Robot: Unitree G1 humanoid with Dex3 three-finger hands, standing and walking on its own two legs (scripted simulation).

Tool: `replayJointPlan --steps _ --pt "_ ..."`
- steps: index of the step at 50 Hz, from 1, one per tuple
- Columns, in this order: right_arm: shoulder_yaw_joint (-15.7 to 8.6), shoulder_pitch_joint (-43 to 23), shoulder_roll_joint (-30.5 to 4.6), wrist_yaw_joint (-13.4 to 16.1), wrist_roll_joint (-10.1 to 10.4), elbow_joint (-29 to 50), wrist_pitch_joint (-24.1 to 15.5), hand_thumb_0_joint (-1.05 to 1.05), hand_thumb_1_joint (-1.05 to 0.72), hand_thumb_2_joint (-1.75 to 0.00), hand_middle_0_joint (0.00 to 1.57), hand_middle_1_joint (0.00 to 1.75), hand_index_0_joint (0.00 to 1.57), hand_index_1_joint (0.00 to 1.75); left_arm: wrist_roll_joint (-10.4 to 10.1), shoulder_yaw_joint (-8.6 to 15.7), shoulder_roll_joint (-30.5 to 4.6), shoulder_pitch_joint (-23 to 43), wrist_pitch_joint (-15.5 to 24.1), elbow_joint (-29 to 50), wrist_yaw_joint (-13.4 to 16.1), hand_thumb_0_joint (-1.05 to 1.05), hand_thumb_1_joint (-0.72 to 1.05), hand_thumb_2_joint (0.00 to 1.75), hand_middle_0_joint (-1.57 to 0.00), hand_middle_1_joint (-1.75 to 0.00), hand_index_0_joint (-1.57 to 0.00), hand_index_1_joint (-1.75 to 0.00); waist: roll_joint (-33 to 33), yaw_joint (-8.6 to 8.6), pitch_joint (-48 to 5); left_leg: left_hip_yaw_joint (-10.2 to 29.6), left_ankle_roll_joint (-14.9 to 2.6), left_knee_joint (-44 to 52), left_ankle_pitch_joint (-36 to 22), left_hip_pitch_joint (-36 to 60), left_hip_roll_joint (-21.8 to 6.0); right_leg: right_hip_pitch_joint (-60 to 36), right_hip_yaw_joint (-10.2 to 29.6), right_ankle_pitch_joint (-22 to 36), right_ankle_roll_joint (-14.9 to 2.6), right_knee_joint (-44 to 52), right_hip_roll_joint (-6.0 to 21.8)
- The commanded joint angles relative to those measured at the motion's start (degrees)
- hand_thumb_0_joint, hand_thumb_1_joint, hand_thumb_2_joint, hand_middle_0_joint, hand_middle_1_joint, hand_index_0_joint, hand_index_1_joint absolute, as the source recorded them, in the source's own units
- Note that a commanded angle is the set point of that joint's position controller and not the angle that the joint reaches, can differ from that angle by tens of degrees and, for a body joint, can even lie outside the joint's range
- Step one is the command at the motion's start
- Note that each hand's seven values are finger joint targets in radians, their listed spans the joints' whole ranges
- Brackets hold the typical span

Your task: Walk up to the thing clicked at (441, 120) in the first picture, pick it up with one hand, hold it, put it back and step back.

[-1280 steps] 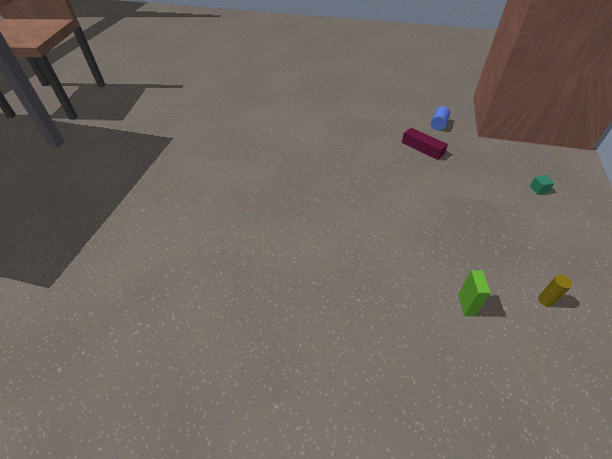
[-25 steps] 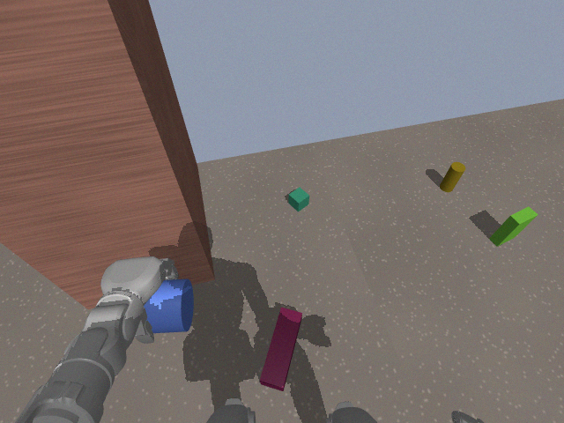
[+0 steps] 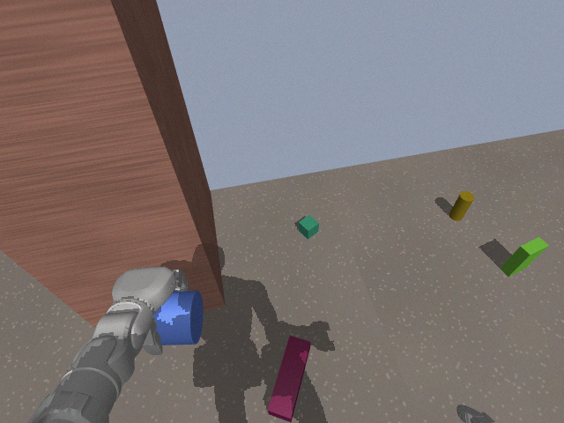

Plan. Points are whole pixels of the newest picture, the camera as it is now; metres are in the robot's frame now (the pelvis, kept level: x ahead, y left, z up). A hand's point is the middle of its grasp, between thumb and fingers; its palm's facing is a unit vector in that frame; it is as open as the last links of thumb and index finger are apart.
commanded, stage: hold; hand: left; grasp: from above
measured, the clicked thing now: (161, 317) +0.32 +0.22 -0.09
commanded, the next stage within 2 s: crouch in 1.64 s
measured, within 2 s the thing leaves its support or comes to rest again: neither
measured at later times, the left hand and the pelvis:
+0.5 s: hand (148, 318) +0.29 +0.22 -0.03, palm faces -0.44 -0.04 -0.89, open 10.7 cm; pelvis -0.01 +0.00 +0.01, yaw -1 degrees
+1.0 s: hand (144, 326) +0.27 +0.22 -0.01, palm faces -0.44 -0.04 -0.90, open 10.7 cm; pelvis -0.02 +0.00 +0.02, yaw -1 degrees
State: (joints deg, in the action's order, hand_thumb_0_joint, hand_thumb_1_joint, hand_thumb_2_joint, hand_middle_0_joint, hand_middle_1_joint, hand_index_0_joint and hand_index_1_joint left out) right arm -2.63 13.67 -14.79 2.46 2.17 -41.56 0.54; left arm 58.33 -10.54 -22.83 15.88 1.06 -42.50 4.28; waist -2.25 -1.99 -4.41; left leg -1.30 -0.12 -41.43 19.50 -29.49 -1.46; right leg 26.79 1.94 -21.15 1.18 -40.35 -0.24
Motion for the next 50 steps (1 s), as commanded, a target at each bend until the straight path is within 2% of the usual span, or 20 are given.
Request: replayJointPlan --steps 1,8,9,11,14,16,17,19,20,23,25,27,32,34,37,42,49,50 --pt "-2.98 -0.31 -8.04 0.19 0.4 6.84 -1.45 0.0 -0.89 -0.9 0.2 0.3 0.2 0.3 -0.79 4.8 -11.79 16.87 -0.12 12.35 0.47 0.0 0.81 0.79 -1.19 -0.51 -1.17 -0.53 0.37 0.22 -15.86 0.18 -0.35 4.93 -20.17 14.04 2.05 -5.04 -0.72 19.8 -1.2 6.34 -2.24" --pt "-2.5 -1.83 -7.6 0.53 0.83 8.78 -0.56 0.0 -0.89 -0.9 0.2 0.3 0.2 0.3 -0.61 5.03 -12.47 15.91 0.66 14.77 -2.11 0.0 0.81 0.76 -1.2 -0.46 -1.18 -0.48 0.82 0.86 -14.22 0.02 -0.66 6.47 -20.39 14.59 2.04 -6.36 -0.55 20.28 -1.26 7.49 -2.31" --pt "-2.57 -1.76 -7.92 0.58 0.83 9.05 -0.44 0.0 -0.89 -0.9 0.2 0.3 0.2 0.3 -0.58 5.79 -13.4 17.14 0.92 16.48 -2.13 0.0 0.81 0.75 -1.19 -0.48 -1.18 -0.49 0.15 0.87 -14.67 -0.16 -0.6 6.9 -19.93 15.17 2.07 -6.61 -0.47 19.72 -1.39 7.76 -2.28" --pt "-2.47 -2.25 -7.77 0.59 0.95 9.33 -0.33 0.0 -0.89 -0.9 0.2 0.3 0.2 0.3 -0.56 5.46 -12.71 16.59 1.01 16.21 -2.39 0.0 0.83 0.75 -1.2 -0.48 -1.19 -0.49 0.25 1.19 -13.69 -0.18 -0.58 7.23 -19.58 15.23 2.04 -6.63 -0.44 19.41 -1.35 8.03 -2.26" --pt "-2.51 -2.67 -7.84 0.67 0.89 9.47 -0.11 0.0 -0.89 -0.89 0.2 0.3 0.2 0.3 -0.39 6.15 -13.31 17.15 1.0 16.76 -2.01 0.0 0.84 0.77 -1.2 -0.49 -1.19 -0.5 -0.2 0.79 -13.83 -0.13 -0.52 8.06 -19.11 16.52 1.85 -6.74 -0.62 18.32 -1.51 8.57 -2.36" --pt "-2.52 -2.8 -7.8 0.66 0.92 9.52 -0.02 0.0 -0.89 -0.9 0.2 0.3 0.2 0.3 -0.38 5.51 -12.64 16.8 0.93 16.77 -2.27 0.0 0.84 0.77 -1.23 -0.46 -1.2 -0.49 0.78 0.94 -14.12 -0.23 -0.75 8.05 -20.41 17.29 1.84 -7.3 -0.62 19.77 -1.27 8.75 -2.3" --pt "-2.64 -2.46 -8.06 0.68 0.98 9.58 0.07 0.0 -0.89 -0.9 0.2 0.3 0.2 0.3 -0.4 5.98 -13.07 17.11 0.93 17.79 -2.16 0.0 0.83 0.77 -1.21 -0.47 -1.19 -0.49 0.59 0.89 -14.44 -0.27 -0.72 8.4 -20.43 17.41 1.82 -7.32 -0.6 19.69 -1.39 8.97 -2.3" --pt "-2.46 -2.92 -7.94 0.63 1.06 9.94 0.15 0.0 -0.89 -0.9 0.2 0.3 0.2 0.3 -0.5 5.32 -12.38 16.76 0.75 17.66 -2.21 0.0 0.85 0.8 -1.22 -0.49 -1.2 -0.51 0.28 0.8 -13.05 -0.19 -0.55 9.46 -18.6 17.3 1.73 -7.25 -0.75 17.82 -1.61 9.53 -2.32" --pt "-2.4 -3.49 -7.86 0.61 1.1 9.94 0.19 0.0 -0.89 -0.9 0.2 0.3 0.2 0.3 -0.76 5.45 -12.44 17.18 0.75 17.82 -2.23 0.0 0.84 0.8 -1.22 -0.49 -1.2 -0.51 -0.27 1.33 -12.82 -0.05 -0.39 10.06 -17.5 17.5 1.62 -7.3 -0.91 16.36 -1.74 9.76 -2.4" --pt "-2.28 -3.88 -7.9 0.71 1.22 10.3 0.22 0.0 -0.89 -0.9 0.2 0.3 0.2 0.3 -0.85 4.97 -12.47 16.9 0.67 18.28 -2.92 0.0 0.85 0.78 -1.22 -0.48 -1.2 -0.5 0.12 1.07 -12.43 0.02 -0.45 10.98 -16.53 17.9 1.47 -7.54 -0.88 15.37 -1.78 10.44 -2.37" --pt "-2.08 -4.47 -7.69 0.81 1.3 10.7 0.27 0.0 -0.89 -0.9 0.2 0.3 0.2 0.3 -1.04 4.93 -12.38 15.69 0.67 17.67 -3.49 0.0 0.83 0.78 -1.22 -0.47 -1.2 -0.5 0.85 1.57 -11.48 -0.09 -0.66 11.2 -15.62 17.4 1.8 -8.08 -0.74 14.82 -1.58 11.29 -2.16" --pt "-1.97 -4.83 -7.54 0.94 1.37 10.68 0.22 0.0 -0.89 -0.9 0.2 0.3 0.2 0.3 -1.01 5.34 -12.88 15.94 0.89 18.18 -3.74 0.0 0.83 0.77 -1.21 -0.48 -1.19 -0.5 0.53 1.95 -11.74 -0.44 -0.71 11.44 -15.44 17.6 2.03 -8.57 -0.45 14.73 -1.57 11.68 -1.98" --pt "-1.72 -5.25 -7.66 1.19 1.5 10.97 0.17 0.0 -0.89 -0.9 0.2 0.3 0.2 0.3 -1.46 5.46 -13.02 16.74 1.07 19.91 -4.03 0.0 0.86 0.76 -1.22 -0.5 -1.21 -0.51 0.9 1.51 -11.49 -0.48 -0.8 12.43 -14.4 18.69 1.92 -8.56 -0.33 13.83 -1.55 12.64 -1.98" --pt "-1.44 -6.06 -7.35 1.31 1.52 11.01 0.09 0.0 -0.89 -0.9 0.2 0.3 0.2 0.3 -1.52 5.3 -12.78 16.31 1.27 18.98 -4.21 0.0 0.86 0.75 -1.22 -0.5 -1.21 -0.51 0.86 1.63 -9.58 -0.46 -0.8 12.98 -12.51 17.99 1.98 -8.24 -0.34 11.88 -1.54 13.43 -1.91" --pt "-1.42 -6.36 -7.33 1.37 1.54 10.96 0.01 0.0 -0.89 -0.9 0.2 0.3 0.2 0.3 -1.26 5.93 -13.53 16.75 1.32 19.54 -4.19 0.0 0.84 0.75 -1.21 -0.51 -1.2 -0.52 0.81 1.75 -9.93 -0.57 -0.86 13.41 -11.74 18.36 2.07 -8.69 -0.17 11.04 -1.53 13.99 -1.79" --pt "-1.35 -6.79 -7.3 1.5 1.65 11.1 0.0 0.0 -0.9 -0.9 0.2 0.3 0.2 0.3 -1.27 5.57 -13.18 17.64 1.21 21.55 -4.23 0.0 0.85 0.77 -1.21 -0.5 -1.2 -0.52 0.52 1.86 -11.7 -0.67 -0.88 13.74 -13.79 20.16 2.02 -9.81 -0.16 13.13 -1.42 14.02 -1.76" --pt "-1.07 -8.18 -7.39 1.56 1.81 11.39 -0.03 0.0 -0.9 -0.9 0.2 0.3 0.2 0.3 -1.93 4.85 -12.51 16.13 1.14 20.14 -5.15 0.0 0.82 0.79 -1.21 -0.5 -1.19 -0.52 -0.29 2.46 -8.62 0.08 -0.41 16.23 -10.79 20.27 1.35 -9.71 -0.74 9.73 -1.97 15.05 -2.08" --pt "-1.05 -8.08 -7.34 1.6 1.79 11.38 -0.05 0.0 -0.9 -0.9 0.2 0.3 0.2 0.3 -2.04 5.44 -13.27 17.03 1.17 20.2 -5.29 0.0 0.81 0.78 -1.2 -0.5 -1.18 -0.52 -0.08 2.17 -8.81 0.01 -0.57 16.11 -10.86 20.3 1.45 -9.79 -0.59 9.85 -1.81 15.35 -1.95"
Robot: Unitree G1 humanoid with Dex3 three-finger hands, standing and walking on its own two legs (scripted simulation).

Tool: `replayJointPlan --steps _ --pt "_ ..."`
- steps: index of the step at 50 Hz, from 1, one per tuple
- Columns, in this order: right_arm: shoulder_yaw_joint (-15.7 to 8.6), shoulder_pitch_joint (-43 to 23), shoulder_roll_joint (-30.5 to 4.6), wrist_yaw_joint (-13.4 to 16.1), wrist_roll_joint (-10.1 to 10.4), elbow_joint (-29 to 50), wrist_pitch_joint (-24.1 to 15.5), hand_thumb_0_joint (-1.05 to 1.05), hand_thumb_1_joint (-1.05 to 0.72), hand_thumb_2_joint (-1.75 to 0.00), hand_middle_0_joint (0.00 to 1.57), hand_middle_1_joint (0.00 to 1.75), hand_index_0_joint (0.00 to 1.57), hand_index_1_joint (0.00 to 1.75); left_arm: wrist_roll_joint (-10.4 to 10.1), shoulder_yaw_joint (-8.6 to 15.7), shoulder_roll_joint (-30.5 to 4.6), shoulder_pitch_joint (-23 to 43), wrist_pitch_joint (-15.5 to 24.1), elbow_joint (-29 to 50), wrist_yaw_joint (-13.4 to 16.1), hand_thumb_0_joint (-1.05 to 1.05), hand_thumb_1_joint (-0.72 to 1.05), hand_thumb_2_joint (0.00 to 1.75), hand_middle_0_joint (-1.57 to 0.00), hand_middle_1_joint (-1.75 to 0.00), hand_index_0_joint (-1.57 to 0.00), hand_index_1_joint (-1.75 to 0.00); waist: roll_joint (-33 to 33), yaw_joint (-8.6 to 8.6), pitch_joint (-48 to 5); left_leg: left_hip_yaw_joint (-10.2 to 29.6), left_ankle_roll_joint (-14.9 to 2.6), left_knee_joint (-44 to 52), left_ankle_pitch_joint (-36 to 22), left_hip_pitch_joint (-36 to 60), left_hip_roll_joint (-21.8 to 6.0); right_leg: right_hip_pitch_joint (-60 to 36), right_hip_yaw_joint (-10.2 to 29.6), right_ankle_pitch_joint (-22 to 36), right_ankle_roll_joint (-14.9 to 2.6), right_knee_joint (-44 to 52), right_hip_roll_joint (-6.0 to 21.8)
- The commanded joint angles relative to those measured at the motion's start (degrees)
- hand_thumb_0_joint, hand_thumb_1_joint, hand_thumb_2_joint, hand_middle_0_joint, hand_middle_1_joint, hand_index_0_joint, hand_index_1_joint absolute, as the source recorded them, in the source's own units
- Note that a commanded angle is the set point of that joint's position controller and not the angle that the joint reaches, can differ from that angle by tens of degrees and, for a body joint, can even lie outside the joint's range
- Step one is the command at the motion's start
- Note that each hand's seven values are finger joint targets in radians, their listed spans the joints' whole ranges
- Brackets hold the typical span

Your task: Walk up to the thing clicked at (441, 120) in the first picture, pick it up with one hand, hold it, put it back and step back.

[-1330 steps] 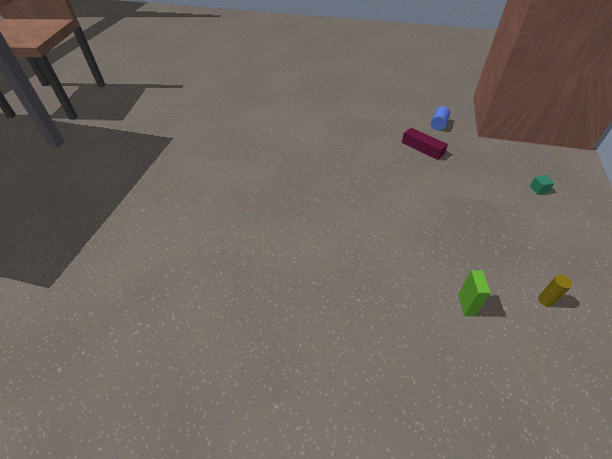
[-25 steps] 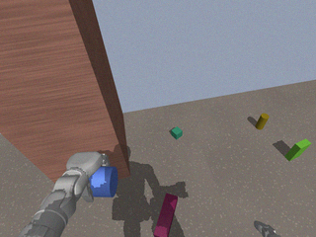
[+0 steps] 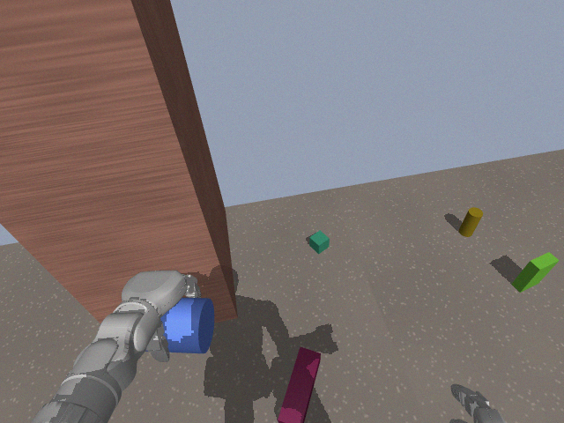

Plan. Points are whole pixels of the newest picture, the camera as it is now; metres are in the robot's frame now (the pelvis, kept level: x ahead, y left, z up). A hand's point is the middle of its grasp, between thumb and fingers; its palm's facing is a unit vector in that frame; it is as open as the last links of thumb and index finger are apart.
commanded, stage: hold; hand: left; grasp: from above
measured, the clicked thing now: (171, 324) +0.30 +0.22 -0.06
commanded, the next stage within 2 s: crouch in 0.64 s
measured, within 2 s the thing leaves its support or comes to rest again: neither
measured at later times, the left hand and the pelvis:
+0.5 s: hand (164, 314) +0.30 +0.22 -0.03, palm faces -0.45 -0.05 -0.89, open 10.8 cm; pelvis +0.01 +0.00 +0.00, yaw +0 degrees
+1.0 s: hand (167, 319) +0.30 +0.22 -0.05, palm faces -0.48 -0.05 -0.88, open 10.8 cm; pelvis +0.02 +0.00 +0.00, yaw +1 degrees
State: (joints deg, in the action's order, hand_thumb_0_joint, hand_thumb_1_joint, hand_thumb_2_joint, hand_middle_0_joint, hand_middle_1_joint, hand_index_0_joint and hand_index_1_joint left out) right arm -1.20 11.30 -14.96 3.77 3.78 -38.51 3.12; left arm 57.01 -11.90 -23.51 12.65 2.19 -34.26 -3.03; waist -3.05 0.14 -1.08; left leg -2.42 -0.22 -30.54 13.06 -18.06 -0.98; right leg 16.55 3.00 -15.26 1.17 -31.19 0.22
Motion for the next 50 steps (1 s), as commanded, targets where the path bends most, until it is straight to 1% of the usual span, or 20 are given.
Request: replayJointPlan --steps 1,3,5,7,10,12,16,18,20,25,27,29,31,36,37,39,41,46,47,50 --pt "-2.45 -5.63 -7.26 0.33 0.18 8.41 -2.68 0.0 -0.9 -0.9 0.2 0.3 0.2 0.3 -0.67 7.1 -12.88 20.44 0.07 12.56 1.91 0.0 0.8 0.78 -1.19 -0.5 -1.17 -0.52 1.29 0.13 -12.89 0.91 -0.57 5.13 -5.57 9.38 1.05 0.06 -1.62 5.05 -1.76 6.12 -2.4" --pt "-2.26 -5.85 -6.84 0.49 0.3 8.51 -2.62 0.0 -0.9 -0.9 0.2 0.3 0.2 0.3 -0.84 5.93 -11.9 20.32 -0.06 12.64 1.53 0.0 0.8 0.78 -1.19 -0.5 -1.17 -0.52 2.25 -0.07 -12.54 0.61 -0.78 4.81 -6.33 9.54 1.36 -0.06 -1.45 5.85 -1.48 6.71 -2.28" --pt "-2.14 -6.2 -7.07 0.56 0.35 8.56 -2.67 0.0 -0.9 -0.9 0.2 0.3 0.2 0.3 -1.51 7.42 -13.34 19.22 0.09 12.48 1.37 0.0 0.81 0.77 -1.2 -0.49 -1.18 -0.51 2.06 0.56 -12.04 0.56 -0.8 5.28 -5.62 9.26 1.49 -0.81 -1.41 5.1 -1.47 7.13 -2.18" --pt "-2.06 -6.19 -6.75 0.59 0.33 8.75 -2.54 0.0 -0.9 -0.9 0.2 0.3 0.2 0.3 -1.58 6.42 -12.27 20.32 0.34 13.45 0.86 0.0 0.8 0.79 -1.19 -0.5 -1.17 -0.52 1.23 0.22 -12.49 0.41 -0.77 5.46 -5.56 9.81 1.49 -0.44 -1.35 5.09 -1.53 7.24 -2.17" --pt "-1.99 -6.81 -6.86 0.74 0.37 9.04 -2.45 0.0 -0.9 -0.9 0.2 0.3 0.2 0.3 -1.49 7.18 -12.91 18.7 0.43 13.36 0.89 0.0 0.78 0.75 -1.18 -0.47 -1.17 -0.49 2.09 0.4 -10.93 0.36 -0.81 5.92 -4.1 9.27 1.67 -0.47 -1.25 3.57 -1.52 7.98 -2.06" --pt "-1.99 -6.63 -6.82 0.79 0.25 8.88 -2.3 0.0 -0.9 -0.9 0.2 0.3 0.2 0.3 -1.25 8.01 -13.7 18.89 0.71 13.63 0.82 0.0 0.77 0.77 -1.17 -0.49 -1.15 -0.51 1.68 0.45 -11.97 0.33 -0.8 5.96 -4.99 9.81 1.72 -0.99 -1.17 4.39 -1.58 7.82 -2.04" --pt "-1.93 -6.28 -6.63 1.02 0.3 8.35 -2.09 0.0 -0.9 -0.9 0.2 0.3 0.2 0.3 -0.63 7.14 -13.15 20.43 0.98 13.89 1.06 0.0 0.77 0.78 -1.17 -0.49 -1.15 -0.52 2.17 -0.04 -12.85 0.41 -0.91 5.45 -7.68 10.68 1.7 -1.18 -1.28 7.37 -1.38 7.34 -2.1" --pt "-2.12 -6.11 -6.73 1.09 0.29 8.09 -1.98 0.0 -0.9 -0.9 0.2 0.3 0.2 0.3 -0.87 8.5 -14.32 20.66 1.24 13.88 1.35 0.0 0.77 0.78 -1.16 -0.51 -1.14 -0.53 1.54 0.16 -13.9 0.19 -0.94 5.27 -8.17 11.34 1.82 -1.65 -1.15 7.78 -1.29 7.6 -2.02" --pt "-2.05 -6.11 -6.61 1.1 0.23 7.94 -1.93 0.0 -0.9 -0.9 0.2 0.3 0.2 0.3 -1.07 7.06 -12.73 21.46 1.1 14.11 1.48 0.0 0.79 0.8 -1.18 -0.52 -1.17 -0.54 1.34 -0.22 -14.14 0.17 -0.86 5.3 -9.32 11.86 1.8 -1.55 -1.15 9.39 -1.3 7.29 -2.02" --pt "-2.42 -5.77 -6.72 1.05 0.41 7.73 -1.52 0.0 -0.9 -0.9 0.2 0.3 0.2 0.3 -0.55 8.0 -13.16 19.27 0.58 12.0 2.42 0.0 0.79 0.81 -1.19 -0.51 -1.16 -0.53 2.01 0.48 -13.84 0.3 -0.79 5.56 -10.47 11.32 1.74 -2.44 -1.68 10.14 -1.48 7.27 -2.11" --pt "-2.51 -5.42 -6.81 1.0 0.44 7.54 -1.39 0.0 -0.9 -0.9 0.2 0.3 0.2 0.3 -0.35 6.63 -12.67 21.02 0.4 12.56 2.08 0.0 0.78 0.81 -1.17 -0.53 -1.15 -0.55 0.88 0.07 -14.57 0.26 -0.67 5.55 -11.72 12.02 1.61 -2.13 -1.73 11.21 -1.64 7.01 -2.23" --pt "-2.6 -5.18 -6.89 1.03 0.48 7.46 -1.36 0.0 -0.9 -0.9 0.2 0.3 0.2 0.3 -0.2 7.43 -13.76 21.42 0.48 12.49 2.01 0.0 0.77 0.79 -1.17 -0.51 -1.15 -0.53 0.75 0.33 -14.45 0.29 -0.72 5.76 -11.65 12.01 1.47 -2.67 -1.84 11.15 -1.7 7.13 -2.27" --pt "-2.59 -5.06 -6.76 1.0 0.61 7.58 -1.25 0.0 -0.9 -0.9 0.2 0.3 0.2 0.3 -0.58 6.21 -12.56 22.34 0.45 11.79 1.83 0.0 0.78 0.8 -1.18 -0.51 -1.16 -0.53 1.13 0.01 -14.31 0.23 -0.82 5.79 -11.88 12.35 1.54 -2.49 -1.71 11.66 -1.61 7.31 -2.14" --pt "-2.71 -5.31 -6.97 0.92 0.54 7.99 -1.02 0.0 -0.89 -0.9 0.2 0.3 0.2 0.3 -1.08 7.35 -13.15 20.23 0.55 11.7 1.75 0.0 0.77 0.79 -1.15 -0.52 -1.14 -0.54 0.63 0.75 -13.98 0.49 -0.53 6.29 -12.4 12.0 1.37 -3.42 -2.11 11.5 -1.91 7.32 -2.31" --pt "-2.72 -5.51 -7.02 0.93 0.51 7.91 -0.92 0.0 -0.92 -0.91 0.2 0.3 0.2 0.3 -0.77 7.44 -13.25 19.45 0.52 10.0 1.64 0.0 0.83 0.71 -1.15 -0.59 -1.18 -0.57 1.26 0.51 -12.77 0.37 -0.65 6.19 -11.95 11.66 1.51 -2.97 -1.99 11.19 -1.79 7.71 -2.15" --pt "-2.79 -4.85 -7.0 0.94 0.55 8.0 -0.98 0.0 -0.88 -0.9 0.2 0.3 0.2 0.3 -0.5 7.71 -13.69 20.33 0.94 11.78 1.58 0.0 0.72 0.71 -1.07 -0.57 -1.08 -0.57 1.81 0.41 -14.39 0.3 -0.81 5.8 -13.09 12.08 1.53 -3.66 -1.9 12.5 -1.69 7.38 -2.17" --pt "-2.78 -5.14 -6.94 0.89 0.71 8.43 -0.64 0.0 -0.89 -0.9 0.2 0.3 0.2 0.3 -0.71 7.04 -12.05 16.27 1.0 9.74 1.64 0.0 0.73 0.72 -1.08 -0.58 -1.09 -0.57 2.31 0.55 -12.26 0.32 -0.77 5.73 -13.28 11.46 1.66 -3.09 -1.9 12.66 -1.67 7.44 -2.07" --pt "-2.86 -4.32 -6.72 0.69 0.29 8.08 0.02 0.0 -0.89 -0.9 0.2 0.3 0.2 0.3 0.91 7.06 -11.34 16.22 3.01 6.3 3.74 0.0 0.73 0.76 -1.11 -0.56 -1.1 -0.57 5.02 -0.84 -10.17 0.22 -1.09 3.94 -10.84 8.52 2.14 0.29 -1.65 11.34 -1.22 6.84 -1.54" --pt "-2.91 -3.89 -6.78 0.61 0.04 7.74 0.2 0.0 -0.89 -0.9 0.2 0.3 0.2 0.3 1.24 7.77 -11.59 15.76 3.71 5.77 4.65 0.0 0.73 0.75 -1.1 -0.57 -1.09 -0.57 5.31 -0.52 -10.74 0.44 -0.97 3.11 -10.82 7.82 2.02 0.55 -1.82 10.92 -1.34 6.0 -1.58" --pt "-3.03 -2.99 -6.81 0.19 -0.84 6.58 0.65 0.0 -0.89 -0.9 0.2 0.3 0.2 0.3 3.43 8.26 -12.38 20.93 5.93 2.16 8.38 0.0 0.73 0.78 -1.1 -0.58 -1.1 -0.59 3.85 -1.64 -11.89 0.46 -0.82 -2.16 -10.18 3.18 2.23 5.77 -1.89 10.98 -1.34 1.1 -1.41"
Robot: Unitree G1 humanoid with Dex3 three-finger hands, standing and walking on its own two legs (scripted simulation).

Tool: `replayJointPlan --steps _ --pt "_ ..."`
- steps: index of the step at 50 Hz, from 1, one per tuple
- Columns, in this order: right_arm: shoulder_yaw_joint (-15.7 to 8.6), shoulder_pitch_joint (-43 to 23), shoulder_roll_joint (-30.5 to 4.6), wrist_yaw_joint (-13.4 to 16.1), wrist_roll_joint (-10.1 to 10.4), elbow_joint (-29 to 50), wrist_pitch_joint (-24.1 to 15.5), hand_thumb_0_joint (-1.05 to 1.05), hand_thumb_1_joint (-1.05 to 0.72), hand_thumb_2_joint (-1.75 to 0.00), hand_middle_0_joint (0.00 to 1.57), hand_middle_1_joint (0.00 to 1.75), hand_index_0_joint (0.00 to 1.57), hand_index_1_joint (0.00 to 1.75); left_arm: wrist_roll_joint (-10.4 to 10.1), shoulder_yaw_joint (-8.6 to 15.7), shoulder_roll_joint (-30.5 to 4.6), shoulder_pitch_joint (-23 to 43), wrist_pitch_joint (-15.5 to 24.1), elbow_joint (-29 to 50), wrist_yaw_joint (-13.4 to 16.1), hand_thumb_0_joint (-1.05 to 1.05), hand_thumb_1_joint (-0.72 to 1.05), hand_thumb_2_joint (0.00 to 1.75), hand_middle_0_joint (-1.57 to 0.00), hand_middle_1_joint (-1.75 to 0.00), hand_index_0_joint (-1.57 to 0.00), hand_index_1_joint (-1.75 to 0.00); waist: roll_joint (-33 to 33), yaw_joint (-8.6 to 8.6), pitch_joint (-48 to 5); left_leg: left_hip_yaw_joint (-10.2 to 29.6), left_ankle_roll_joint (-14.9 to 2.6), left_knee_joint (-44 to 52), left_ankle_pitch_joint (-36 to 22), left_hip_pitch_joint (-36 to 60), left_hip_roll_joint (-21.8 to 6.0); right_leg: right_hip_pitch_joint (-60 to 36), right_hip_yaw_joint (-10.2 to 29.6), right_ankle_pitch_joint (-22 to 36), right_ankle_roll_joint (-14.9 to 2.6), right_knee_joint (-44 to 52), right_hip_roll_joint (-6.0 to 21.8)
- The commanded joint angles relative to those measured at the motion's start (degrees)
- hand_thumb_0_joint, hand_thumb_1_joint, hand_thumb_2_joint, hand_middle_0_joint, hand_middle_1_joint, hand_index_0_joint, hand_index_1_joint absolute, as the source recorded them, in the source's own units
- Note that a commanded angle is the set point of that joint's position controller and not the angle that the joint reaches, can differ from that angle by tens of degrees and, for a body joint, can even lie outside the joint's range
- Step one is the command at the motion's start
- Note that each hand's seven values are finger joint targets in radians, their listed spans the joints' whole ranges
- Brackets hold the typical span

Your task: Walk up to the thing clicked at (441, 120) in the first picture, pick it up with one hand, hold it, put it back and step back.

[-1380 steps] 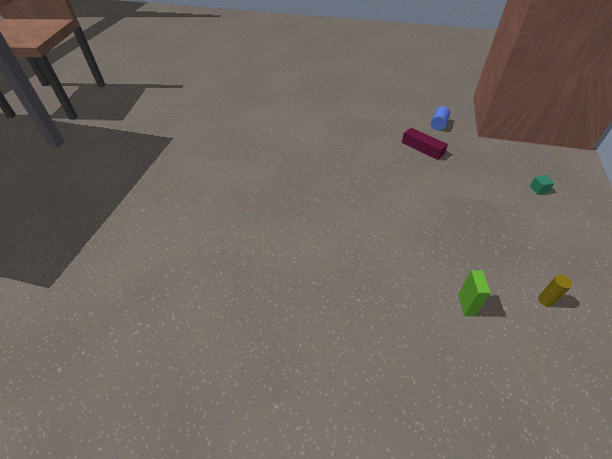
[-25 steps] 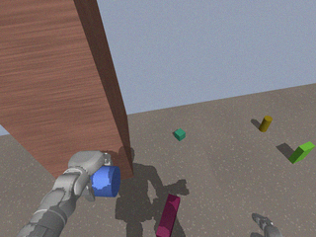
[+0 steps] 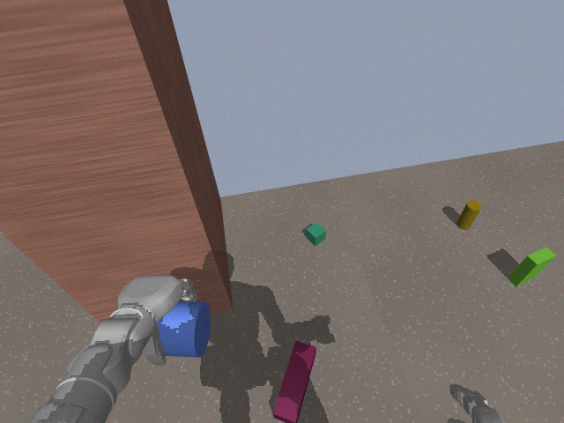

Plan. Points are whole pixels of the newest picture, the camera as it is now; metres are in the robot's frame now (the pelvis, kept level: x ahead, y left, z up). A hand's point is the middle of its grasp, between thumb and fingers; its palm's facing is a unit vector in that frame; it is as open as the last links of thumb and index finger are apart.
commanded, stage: crouch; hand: left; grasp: from above
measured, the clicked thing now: (168, 327) +0.29 +0.22 -0.09
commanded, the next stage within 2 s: lower in 1.68 s
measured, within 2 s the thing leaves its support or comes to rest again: neither
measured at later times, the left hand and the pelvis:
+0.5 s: hand (183, 343) +0.33 +0.25 -0.28, palm faces -0.41 +0.06 -0.91, open 10.8 cm; pelvis -0.05 +0.01 -0.17, yaw +0 degrees
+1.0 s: hand (198, 363) +0.35 +0.27 -0.48, palm faces -0.45 +0.00 -0.89, open 10.9 cm; pelvis -0.07 +0.00 -0.32, yaw -3 degrees
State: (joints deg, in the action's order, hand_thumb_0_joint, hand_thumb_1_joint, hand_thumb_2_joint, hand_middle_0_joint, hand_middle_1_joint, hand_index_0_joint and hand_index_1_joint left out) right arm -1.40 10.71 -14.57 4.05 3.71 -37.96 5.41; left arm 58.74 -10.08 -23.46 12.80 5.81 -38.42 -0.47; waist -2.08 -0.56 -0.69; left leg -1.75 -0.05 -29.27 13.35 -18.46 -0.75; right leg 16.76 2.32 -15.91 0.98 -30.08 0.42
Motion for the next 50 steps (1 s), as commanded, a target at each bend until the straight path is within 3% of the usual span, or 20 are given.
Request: replayJointPlan --steps 1,5,7,10,14,15,19,22,23,26,29,31,35,38,40,41,43,45,46,50 --pt "-3.1 -2.22 -7.48 -0.32 -1.09 5.64 -1.46 0.0 -0.89 -0.9 0.2 0.3 0.2 0.3 2.22 7.17 -12.71 20.96 2.71 4.24 7.35 0.0 0.76 0.75 -1.12 -0.57 -1.12 -0.58 2.69 -1.03 -13.22 -0.14 -0.81 -5.47 -9.93 2.09 2.13 7.16 -1.26 11.13 -1.17 -1.75 -1.52" --pt "-4.37 1.29 -8.35 -1.54 -2.47 4.12 -1.36 0.0 -0.89 -0.9 0.2 0.3 0.2 0.3 6.23 6.15 -10.98 24.19 2.75 -1.27 13.39 0.0 0.77 0.79 -1.13 -0.6 -1.13 -0.61 1.36 -2.35 -20.04 0.04 -0.67 -16.41 -10.47 -4.7 1.66 16.73 -1.7 10.93 -1.33 -11.15 -1.92" --pt "-5.09 2.82 -8.79 -2.13 -3.01 3.64 -1.33 0.0 -0.89 -0.9 0.2 0.3 0.2 0.3 8.0 6.54 -12.33 29.4 2.87 -2.82 16.31 0.0 0.8 0.82 -1.16 -0.62 -1.15 -0.63 -0.1 -2.95 -22.98 0.29 -0.49 -20.98 -9.13 -9.14 1.46 21.56 -1.71 9.4 -1.64 -15.06 -2.05" --pt "-5.57 3.87 -9.19 -2.82 -3.45 3.36 -1.5 0.0 -0.9 -0.9 0.2 0.3 0.2 0.3 8.97 5.74 -10.51 30.37 2.41 -8.9 19.26 0.0 0.8 0.8 -1.14 -0.64 -1.14 -0.64 0.63 -3.67 -23.64 0.82 -0.67 -26.57 -4.6 -17.82 1.3 28.93 -2.11 5.03 -1.93 -20.94 -2.21" --pt "-6.02 4.93 -10.03 -2.88 -4.17 2.2 -2.62 0.0 -0.89 -0.9 0.2 0.3 0.2 0.3 10.14 6.94 -13.57 36.32 2.04 -12.16 21.5 0.0 0.75 0.79 -1.11 -0.62 -1.11 -0.62 -2.69 -4.15 -29.88 1.92 -0.75 -33.72 -1.04 -24.14 0.85 38.8 -3.52 1.11 -2.39 -29.37 -2.69" --pt "-6.05 5.45 -10.16 -2.88 -4.3 2.11 -2.91 0.0 -0.89 -0.9 0.2 0.3 0.2 0.3 9.96 6.74 -12.31 34.33 1.64 -15.42 21.91 0.0 0.78 0.77 -1.12 -0.62 -1.12 -0.61 -2.32 -4.21 -29.63 2.38 -0.63 -34.91 0.38 -26.36 0.81 41.37 -3.85 -0.34 -2.61 -31.48 -2.79" --pt "-6.4 6.56 -10.85 -2.49 -5.12 0.92 -4.41 0.0 -0.89 -0.89 0.2 0.3 0.2 0.3 9.93 7.6 -13.94 39.56 1.56 -16.0 22.81 0.0 0.75 0.78 -1.09 -0.61 -1.1 -0.61 -5.55 -4.94 -35.51 4.74 -0.36 -41.07 3.8 -31.5 -0.11 51.83 -4.93 -3.83 -3.21 -40.1 -2.79" --pt "-6.36 6.61 -11.04 -2.2 -5.69 0.28 -5.24 0.0 -0.89 -0.89 0.2 0.3 0.2 0.3 9.94 10.25 -17.4 42.09 1.25 -16.1 23.53 0.0 0.74 0.78 -1.09 -0.59 -1.09 -0.6 -6.04 -4.75 -39.24 5.0 -0.61 -45.98 6.47 -37.6 -0.05 55.72 -5.01 -5.49 -3.28 -45.1 -2.64" --pt "-6.16 6.92 -11.03 -2.26 -5.83 0.07 -5.45 0.0 -0.89 -0.89 0.2 0.3 0.2 0.3 10.0 10.15 -16.67 40.31 0.84 -19.45 23.5 0.0 0.75 0.78 -1.09 -0.6 -1.1 -0.6 -5.25 -5.4 -38.64 5.08 -0.64 -47.29 6.93 -39.77 0.03 57.69 -5.06 -6.06 -3.22 -46.4 -2.55" --pt "-6.11 7.06 -11.53 -2.49 -6.32 -0.06 -6.4 0.0 -0.89 -0.9 0.2 0.3 0.2 0.3 10.18 12.33 -20.04 40.39 0.95 -21.32 23.13 0.0 0.71 0.81 -1.07 -0.62 -1.07 -0.63 -5.09 -5.06 -38.77 6.08 -0.35 -49.99 12.68 -45.4 0.13 62.6 -5.45 -11.04 -3.2 -50.08 -2.33" --pt "-6.01 7.54 -11.57 -2.94 -6.65 -0.33 -7.08 0.0 -0.89 -0.9 0.2 0.3 0.2 0.3 10.13 13.18 -21.74 43.85 1.77 -20.6 22.41 0.0 0.73 0.85 -1.1 -0.63 -1.09 -0.64 -5.46 -6.03 -41.29 5.88 -0.75 -54.14 16.27 -50.14 0.35 66.46 -5.49 -13.72 -3.16 -53.03 -2.36" --pt "-5.88 8.0 -11.4 -3.64 -6.85 -0.51 -7.58 0.0 -0.89 -0.9 0.2 0.3 0.2 0.3 9.4 12.23 -20.02 44.15 2.64 -21.57 21.79 0.0 0.76 0.85 -1.11 -0.64 -1.11 -0.65 -4.34 -7.13 -41.35 5.98 -1.07 -56.55 18.7 -53.27 0.52 68.42 -5.71 -15.54 -3.16 -54.67 -2.39" --pt "-5.49 8.42 -11.91 -4.47 -7.41 -1.12 -8.38 0.0 -0.89 -0.9 0.2 0.3 0.2 0.3 9.71 14.69 -24.37 47.6 4.96 -20.31 21.77 0.0 0.82 0.87 -1.16 -0.64 -1.15 -0.64 -7.17 -7.45 -44.75 7.89 -0.65 -60.19 20.34 -54.78 0.42 74.51 -6.44 -17.26 -3.18 -59.66 -2.14" --pt "-4.56 8.62 -11.35 -5.34 -8.02 -1.82 -8.75 0.0 -0.89 -0.9 0.2 0.3 0.2 0.3 10.47 14.7 -24.45 49.83 6.86 -18.45 22.5 0.0 0.83 0.86 -1.17 -0.61 -1.17 -0.62 -9.24 -7.63 -47.66 7.87 -0.53 -63.99 17.96 -55.1 0.23 78.17 -6.79 -16.0 -3.26 -62.98 -2.19" --pt "-4.58 9.7 -12.04 -5.83 -8.45 -2.67 -8.76 0.0 -0.9 -0.9 0.2 0.3 0.2 0.3 11.32 17.36 -27.42 47.11 7.3 -21.06 23.67 0.0 0.8 0.84 -1.16 -0.61 -1.15 -0.61 -9.27 -7.28 -48.31 6.42 -0.91 -67.34 14.38 -56.66 0.39 77.71 -6.64 -13.33 -2.96 -64.08 -2.24" --pt "-4.42 9.74 -11.9 -6.23 -8.72 -2.89 -8.73 0.0 -0.9 -0.9 0.2 0.3 0.2 0.3 11.3 17.37 -26.61 46.35 7.45 -21.58 24.1 0.0 0.78 0.83 -1.15 -0.59 -1.14 -0.6 -9.75 -7.06 -48.44 6.18 -0.93 -68.38 12.24 -56.92 0.49 78.34 -6.57 -11.98 -3.0 -65.03 -2.24" --pt "-3.97 10.47 -11.32 -6.81 -9.19 -3.57 -8.7 0.0 -0.9 -0.9 0.2 0.3 0.2 0.3 12.55 18.38 -28.75 49.88 8.47 -18.79 24.76 0.0 0.77 0.84 -1.15 -0.58 -1.14 -0.6 -11.48 -7.12 -51.4 5.24 -1.11 -71.36 8.96 -56.56 0.47 78.83 -6.72 -9.42 -2.98 -66.51 -2.69" --pt "-4.29 10.11 -11.69 -7.4 -9.41 -3.68 -8.56 0.0 -0.9 -0.9 0.2 0.3 0.2 0.3 13.26 17.84 -27.53 46.12 8.15 -24.23 25.19 0.0 0.75 0.84 -1.14 -0.58 -1.13 -0.59 -10.84 -7.15 -47.9 5.18 -1.16 -72.72 9.5 -58.57 0.24 80.61 -6.98 -9.91 -2.92 -67.49 -2.83" --pt "-4.21 10.38 -11.81 -7.77 -9.75 -4.03 -8.59 0.0 -0.9 -0.9 0.2 0.3 0.2 0.3 13.47 18.91 -29.23 49.61 8.67 -21.02 25.56 0.0 0.75 0.86 -1.13 -0.6 -1.12 -0.62 -11.83 -7.9 -48.33 5.05 -1.16 -73.87 9.22 -59.47 0.18 80.92 -7.02 -9.39 -2.82 -68.19 -2.76" --pt "-4.32 9.59 -11.86 -8.76 -10.31 -3.97 -8.69 0.0 -0.9 -0.9 0.2 0.3 0.2 0.3 13.82 17.99 -27.63 48.51 8.33 -24.68 26.11 0.0 0.75 0.81 -1.12 -0.59 -1.12 -0.6 -13.06 -7.23 -47.28 5.51 -0.96 -75.66 8.93 -60.28 -0.26 84.32 -7.85 -9.72 -3.12 -71.24 -3.17"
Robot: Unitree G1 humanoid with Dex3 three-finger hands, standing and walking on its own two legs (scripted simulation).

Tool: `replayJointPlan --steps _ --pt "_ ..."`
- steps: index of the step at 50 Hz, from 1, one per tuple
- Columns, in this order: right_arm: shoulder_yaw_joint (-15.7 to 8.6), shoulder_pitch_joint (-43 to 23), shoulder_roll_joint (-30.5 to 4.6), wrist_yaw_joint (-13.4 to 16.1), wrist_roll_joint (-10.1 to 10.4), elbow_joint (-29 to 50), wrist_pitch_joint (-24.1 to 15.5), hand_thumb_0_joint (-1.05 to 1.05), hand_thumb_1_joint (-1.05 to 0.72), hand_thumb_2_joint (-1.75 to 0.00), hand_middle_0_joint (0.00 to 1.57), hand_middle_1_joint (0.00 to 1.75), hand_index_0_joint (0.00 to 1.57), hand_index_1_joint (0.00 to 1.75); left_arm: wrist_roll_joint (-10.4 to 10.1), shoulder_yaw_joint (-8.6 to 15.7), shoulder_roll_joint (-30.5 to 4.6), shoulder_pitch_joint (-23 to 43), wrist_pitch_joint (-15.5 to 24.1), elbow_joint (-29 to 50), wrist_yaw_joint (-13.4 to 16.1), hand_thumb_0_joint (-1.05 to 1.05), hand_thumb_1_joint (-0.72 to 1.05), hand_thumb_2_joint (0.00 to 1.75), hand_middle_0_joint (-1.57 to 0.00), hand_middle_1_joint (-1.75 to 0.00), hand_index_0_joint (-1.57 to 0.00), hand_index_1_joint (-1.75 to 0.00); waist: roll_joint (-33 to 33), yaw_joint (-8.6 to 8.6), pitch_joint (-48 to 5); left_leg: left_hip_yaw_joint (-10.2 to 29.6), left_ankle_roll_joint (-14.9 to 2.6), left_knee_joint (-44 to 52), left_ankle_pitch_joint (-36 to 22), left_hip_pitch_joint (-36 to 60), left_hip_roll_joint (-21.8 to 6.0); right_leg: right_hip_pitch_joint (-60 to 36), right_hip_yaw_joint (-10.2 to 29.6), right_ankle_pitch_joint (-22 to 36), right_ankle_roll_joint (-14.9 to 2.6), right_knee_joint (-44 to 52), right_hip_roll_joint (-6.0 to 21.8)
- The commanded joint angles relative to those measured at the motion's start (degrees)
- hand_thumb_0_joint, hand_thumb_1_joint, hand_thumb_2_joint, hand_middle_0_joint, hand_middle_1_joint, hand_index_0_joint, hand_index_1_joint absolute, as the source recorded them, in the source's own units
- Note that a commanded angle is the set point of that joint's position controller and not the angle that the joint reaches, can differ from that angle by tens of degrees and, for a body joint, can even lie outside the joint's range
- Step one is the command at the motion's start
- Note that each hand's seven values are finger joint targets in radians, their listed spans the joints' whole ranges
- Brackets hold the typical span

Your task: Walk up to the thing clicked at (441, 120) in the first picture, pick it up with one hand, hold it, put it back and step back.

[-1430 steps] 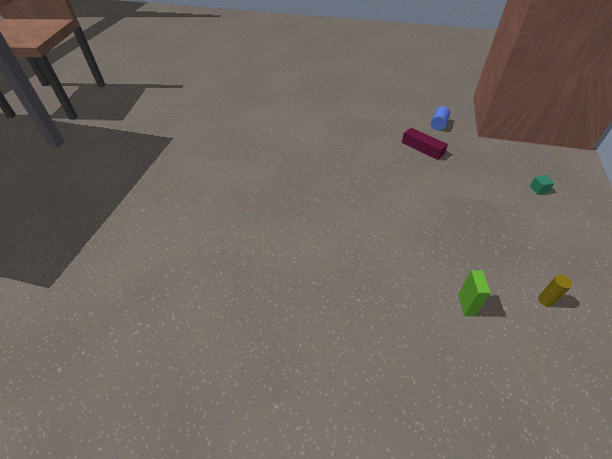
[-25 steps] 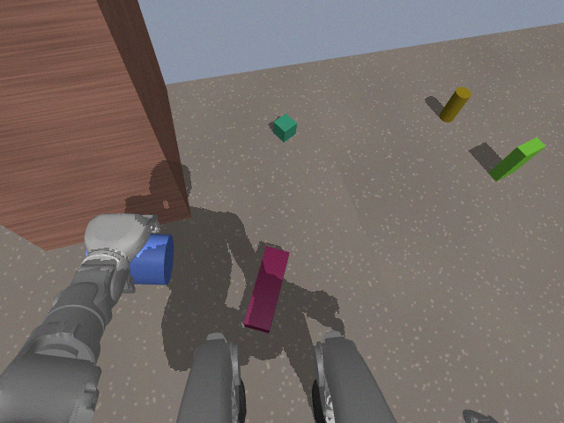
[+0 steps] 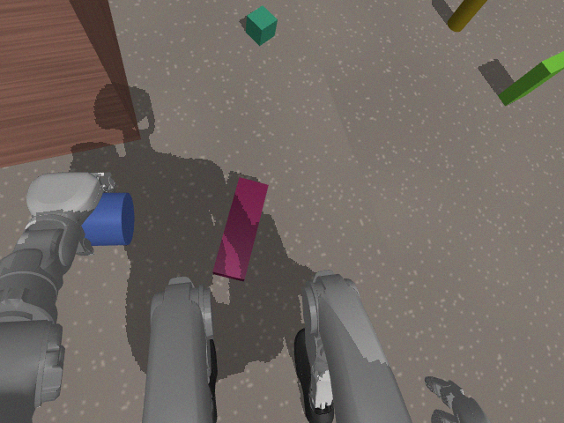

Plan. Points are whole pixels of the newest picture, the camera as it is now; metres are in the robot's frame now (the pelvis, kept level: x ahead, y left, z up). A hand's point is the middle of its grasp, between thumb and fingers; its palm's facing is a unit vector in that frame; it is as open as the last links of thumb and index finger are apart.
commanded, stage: crouch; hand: left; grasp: from above
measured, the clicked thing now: (88, 219) +0.41 +0.29 -0.20
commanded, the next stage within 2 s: lower in 0.68 s
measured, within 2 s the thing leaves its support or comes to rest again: neither
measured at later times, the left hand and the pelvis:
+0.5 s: hand (95, 224) +0.42 +0.30 -0.24, palm faces -0.45 -0.03 -0.89, open 10.8 cm; pelvis -0.01 +0.00 -0.07, yaw -3 degrees
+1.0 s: hand (103, 227) +0.42 +0.30 -0.29, palm faces -0.49 -0.06 -0.87, open 10.8 cm; pelvis -0.01 -0.01 -0.11, yaw -4 degrees
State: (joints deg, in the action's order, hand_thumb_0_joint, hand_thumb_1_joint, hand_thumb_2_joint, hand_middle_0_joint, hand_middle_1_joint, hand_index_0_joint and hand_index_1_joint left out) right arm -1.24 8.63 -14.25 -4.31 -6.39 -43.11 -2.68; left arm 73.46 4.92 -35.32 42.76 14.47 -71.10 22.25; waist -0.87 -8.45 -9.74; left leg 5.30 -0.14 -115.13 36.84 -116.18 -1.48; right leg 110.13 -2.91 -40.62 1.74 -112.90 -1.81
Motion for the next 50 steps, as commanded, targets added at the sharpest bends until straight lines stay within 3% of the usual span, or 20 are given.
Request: replayJointPlan --steps 1,3,4,8,9,14,15,16,17,18,19,23,25,27,32,38,43,45,46,50 --pt "-4.55 11.42 -12.32 -0.55 -0.29 1.02 -0.46 0.0 -0.9 -0.9 0.2 0.3 0.2 0.3 -0.6 3.26 -16.49 19.11 -0.29 8.24 3.6 0.0 0.72 0.82 -1.12 -0.58 -1.11 -0.59 -14.98 0.71 -38.39 -2.16 -1.03 9.19 -14.34 35.96 0.53 -9.62 -2.53 15.38 -3.86 11.14 -1.29" --pt "-4.7 11.87 -12.34 -0.98 -0.48 0.76 -0.55 0.0 -0.9 -0.9 0.2 0.3 0.2 0.3 -0.86 3.65 -16.75 19.0 -0.39 8.17 3.58 0.0 0.74 0.84 -1.13 -0.59 -1.12 -0.6 -13.68 0.3 -38.3 -1.68 -1.06 8.01 -14.73 35.27 0.3 -9.57 -2.98 15.98 -3.7 9.89 -1.29" --pt "-4.68 11.19 -11.97 -1.17 -0.54 0.97 -0.55 0.0 -0.9 -0.9 0.2 0.3 0.2 0.3 -1.16 2.39 -15.01 18.63 -0.56 6.91 3.52 0.0 0.76 0.83 -1.14 -0.58 -1.13 -0.59 -13.82 0.36 -38.15 -2.08 -1.24 7.13 -14.8 34.22 0.33 -9.61 -2.89 16.5 -3.71 9.5 -1.63" --pt "-4.66 11.22 -12.52 -1.7 -0.69 0.69 -0.31 0.0 -0.9 -0.9 0.2 0.3 0.2 0.3 -0.99 3.93 -17.06 17.64 -0.56 5.51 3.23 0.0 0.75 0.83 -1.14 -0.58 -1.12 -0.59 -12.46 0.54 -38.21 -1.86 -1.36 4.98 -15.22 32.03 0.19 -9.12 -3.32 16.83 -3.55 7.39 -2.06" --pt "-4.57 11.71 -12.44 -1.84 -0.87 0.42 -0.34 0.0 -0.91 -0.9 0.2 0.3 0.2 0.3 -1.03 4.16 -17.83 19.82 -0.21 7.31 3.16 0.0 0.76 0.82 -1.13 -0.6 -1.12 -0.61 -12.88 -0.3 -37.82 -1.78 -1.3 4.09 -16.26 31.79 0.04 -8.76 -3.48 17.95 -3.43 6.6 -1.91" --pt "-4.33 10.99 -13.76 -2.13 -1.1 0.1 -0.12 0.0 -0.9 -0.9 0.2 0.3 0.2 0.3 -0.27 5.27 -19.71 20.74 0.56 5.23 3.21 0.0 0.73 0.77 -1.1 -0.58 -1.1 -0.58 -14.07 -0.32 -35.9 -0.96 -0.81 3.19 -12.66 29.2 -0.14 -4.67 -4.27 15.22 -3.67 3.31 -1.83" --pt "-3.73 10.88 -12.52 -2.26 -1.06 0.12 -0.08 0.0 -0.9 -0.9 0.2 0.3 0.2 0.3 0.1 5.63 -21.02 22.26 0.99 6.98 3.41 0.0 0.73 0.76 -1.1 -0.57 -1.1 -0.57 -15.15 0.17 -36.15 -1.17 -0.76 2.85 -12.01 28.6 -0.2 -4.52 -4.23 14.99 -3.9 2.83 -2.04" --pt "-4.15 10.09 -13.82 -2.24 -1.05 0.48 -0.09 0.0 -0.91 -0.9 0.2 0.3 0.2 0.3 -0.11 4.81 -18.91 18.85 0.45 2.05 3.32 0.0 0.73 0.76 -1.1 -0.56 -1.1 -0.56 -14.49 0.0 -34.45 -0.71 -0.67 3.22 -10.25 28.26 -0.12 -2.83 -4.39 13.09 -3.87 2.31 -1.76" --pt "-4.23 10.42 -13.52 -2.22 -1.27 0.03 -0.12 0.0 -0.9 -0.9 0.2 0.3 0.2 0.3 -0.04 4.93 -20.29 23.6 1.12 7.12 3.52 0.0 0.72 0.76 -1.09 -0.56 -1.09 -0.57 -15.88 -0.45 -35.69 -0.81 -0.7 2.46 -9.95 27.97 -0.25 -2.38 -4.54 13.25 -3.95 1.82 -2.04" --pt "-3.86 10.4 -13.82 -2.34 -1.19 0.34 -0.14 0.0 -0.91 -0.9 0.2 0.3 0.2 0.3 0.51 4.98 -19.88 20.41 0.7 2.35 3.48 0.0 0.71 0.75 -1.1 -0.57 -1.09 -0.57 -15.45 -0.11 -34.64 -0.82 -0.67 2.58 -9.1 27.61 -0.03 -2.18 -4.54 12.48 -3.95 1.6 -1.9" --pt "-3.96 10.22 -13.78 -2.27 -1.35 0.15 -0.14 0.0 -0.9 -0.9 0.2 0.3 0.2 0.3 0.13 5.65 -21.32 23.35 1.07 5.8 3.78 0.0 0.72 0.75 -1.09 -0.56 -1.09 -0.56 -16.23 -0.27 -35.44 -0.95 -0.67 1.98 -8.47 27.0 -0.14 -1.77 -4.7 12.26 -3.87 1.07 -1.92" --pt "-3.32 10.3 -13.66 -2.25 -1.41 -0.12 -0.29 0.0 -0.9 -0.9 0.2 0.3 0.2 0.3 0.17 5.24 -21.98 24.79 0.92 3.66 3.97 0.0 0.68 0.74 -1.07 -0.55 -1.06 -0.56 -15.01 -1.0 -35.55 -2.0 -1.1 -0.25 -7.27 23.5 0.24 -2.49 -4.29 11.98 -3.81 0.95 -2.28" --pt "-3.22 9.96 -13.33 -2.14 -1.35 -0.1 -0.46 0.0 -0.91 -0.9 0.2 0.3 0.2 0.3 -0.22 5.26 -22.39 23.52 0.59 2.92 3.94 0.0 0.7 0.74 -1.08 -0.56 -1.08 -0.56 -15.03 -0.22 -34.86 -1.81 -1.03 -0.77 -7.23 24.05 -0.01 -1.23 -4.38 11.71 -3.93 0.03 -2.17" --pt "-3.07 10.35 -13.78 -2.07 -1.52 -0.58 -0.54 0.0 -0.91 -0.9 0.2 0.3 0.2 0.3 -0.09 5.25 -22.64 24.89 0.73 2.35 3.81 0.0 0.68 0.76 -1.08 -0.55 -1.06 -0.57 -14.5 -1.23 -34.86 -1.76 -1.12 -1.72 -6.69 22.67 -0.01 -1.06 -4.56 11.57 -3.79 -0.41 -2.29" --pt "-2.15 9.88 -13.83 -1.99 -1.56 -0.61 -0.59 0.0 -0.91 -0.9 0.2 0.3 0.2 0.3 -0.39 5.94 -24.53 24.24 1.09 0.55 3.69 0.0 0.67 0.73 -1.06 -0.56 -1.06 -0.56 -13.64 -0.95 -33.29 -2.36 -1.39 -3.42 -4.98 18.17 0.29 -1.19 -4.67 10.13 -3.7 -1.43 -2.31" --pt "-1.52 9.24 -14.52 -2.0 -1.6 -0.74 -0.41 0.0 -0.91 -0.9 0.2 0.3 0.2 0.3 -0.2 6.08 -25.47 24.0 1.42 -0.99 3.26 0.0 0.67 0.74 -1.06 -0.56 -1.05 -0.57 -14.96 -0.87 -32.01 -1.76 -1.04 -4.48 -5.05 18.32 0.08 1.13 -5.54 10.25 -3.92 -3.75 -2.45" --pt "-0.42 8.72 -14.25 -2.07 -1.74 -1.0 -0.3 0.0 -0.91 -0.9 0.2 0.3 0.2 0.3 -0.2 4.02 -24.32 24.03 1.97 -3.46 2.74 0.0 0.66 0.77 -1.09 -0.52 -1.07 -0.54 -12.99 -2.16 -29.24 -2.09 -1.42 -7.02 -5.97 15.12 0.18 1.33 -5.74 11.32 -3.62 -4.29 -2.81" --pt "-0.01 8.89 -14.38 -2.11 -2.05 -1.2 -0.23 0.0 -0.9 -0.9 0.2 0.3 0.2 0.3 -0.38 4.37 -25.14 24.61 2.79 -3.25 2.7 0.0 0.64 0.77 -1.08 -0.52 -1.06 -0.55 -11.95 -2.54 -30.02 -2.21 -1.63 -8.28 -7.26 13.22 0.26 -0.69 -5.76 12.8 -3.29 -4.62 -3.13" --pt "0.19 8.4 -14.35 -2.13 -2.08 -1.22 -0.13 0.0 -0.91 -0.9 0.2 0.3 0.2 0.3 -0.42 5.5 -26.67 23.59 3.08 -3.93 2.86 0.0 0.65 0.75 -1.09 -0.53 -1.07 -0.55 -11.6 -1.55 -30.28 -2.23 -1.61 -8.74 -7.54 13.02 0.28 -0.97 -5.71 12.77 -3.31 -5.04 -3.17" --pt "0.75 8.52 -14.68 -2.5 -2.78 -1.32 -0.25 0.0 -0.91 -0.9 0.2 0.3 0.2 0.3 -0.04 5.94 -27.01 23.49 4.48 -3.61 3.86 0.0 0.73 0.76 -1.12 -0.58 -1.11 -0.59 -12.8 -2.26 -30.7 -1.74 -1.3 -10.25 -8.87 14.31 0.0 -0.88 -6.46 13.86 -3.24 -6.84 -3.41"
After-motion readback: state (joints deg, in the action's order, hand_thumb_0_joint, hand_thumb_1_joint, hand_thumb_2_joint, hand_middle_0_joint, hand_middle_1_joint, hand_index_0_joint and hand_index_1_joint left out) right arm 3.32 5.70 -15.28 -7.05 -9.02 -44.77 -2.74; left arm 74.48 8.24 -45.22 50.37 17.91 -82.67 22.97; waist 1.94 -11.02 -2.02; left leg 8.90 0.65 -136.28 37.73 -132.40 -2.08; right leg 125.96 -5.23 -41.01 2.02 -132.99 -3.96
